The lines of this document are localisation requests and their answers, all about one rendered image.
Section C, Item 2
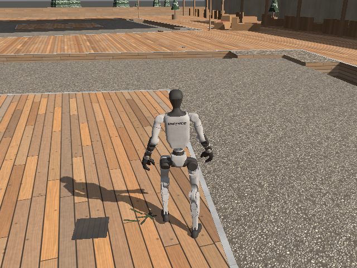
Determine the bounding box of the robot foot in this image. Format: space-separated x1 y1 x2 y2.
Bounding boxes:
191 223 202 238
161 210 169 222

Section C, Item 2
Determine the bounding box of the robot left foot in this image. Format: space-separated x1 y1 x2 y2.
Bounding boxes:
161 210 169 222

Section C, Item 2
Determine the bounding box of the robot right foot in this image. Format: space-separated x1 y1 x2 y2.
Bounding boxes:
191 223 202 238

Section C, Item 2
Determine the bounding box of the left robot upper arm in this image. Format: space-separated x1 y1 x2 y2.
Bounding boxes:
150 114 165 146

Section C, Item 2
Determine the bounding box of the robot right forearm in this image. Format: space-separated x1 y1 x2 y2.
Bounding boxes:
201 134 212 153

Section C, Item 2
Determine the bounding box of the left robot hand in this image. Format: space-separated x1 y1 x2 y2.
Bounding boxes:
142 157 155 171

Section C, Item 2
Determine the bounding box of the right robot upper arm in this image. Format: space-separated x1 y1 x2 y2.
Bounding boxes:
189 113 206 143

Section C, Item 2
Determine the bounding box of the robot left forearm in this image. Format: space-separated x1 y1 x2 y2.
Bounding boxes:
143 137 155 160

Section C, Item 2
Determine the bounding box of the right robot hand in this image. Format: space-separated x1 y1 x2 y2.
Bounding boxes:
200 151 214 162

